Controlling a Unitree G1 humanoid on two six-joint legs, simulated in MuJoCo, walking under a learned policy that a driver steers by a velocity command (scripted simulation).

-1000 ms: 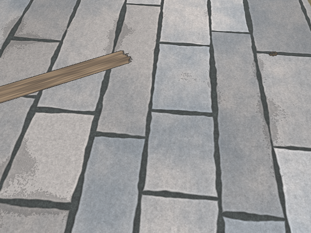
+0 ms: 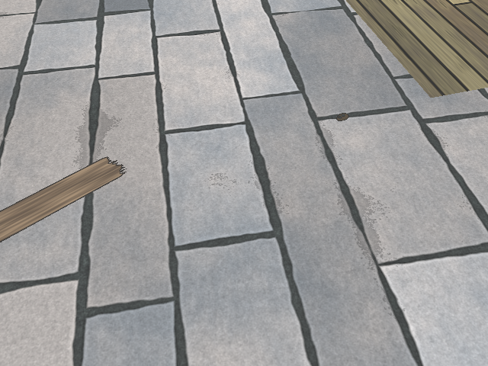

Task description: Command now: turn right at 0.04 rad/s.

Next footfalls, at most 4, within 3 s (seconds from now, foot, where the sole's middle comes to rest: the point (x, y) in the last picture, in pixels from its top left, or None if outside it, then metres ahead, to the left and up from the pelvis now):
1.32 left None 0.40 0.12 -0.77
1.88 right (297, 299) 0.71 -0.12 -0.77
2.42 left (208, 228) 0.98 0.15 -0.77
2.90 right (226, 154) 1.33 0.10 -0.77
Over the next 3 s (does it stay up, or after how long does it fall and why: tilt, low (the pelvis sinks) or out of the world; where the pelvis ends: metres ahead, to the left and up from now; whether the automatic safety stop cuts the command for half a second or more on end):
stays up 1.17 0.13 0.00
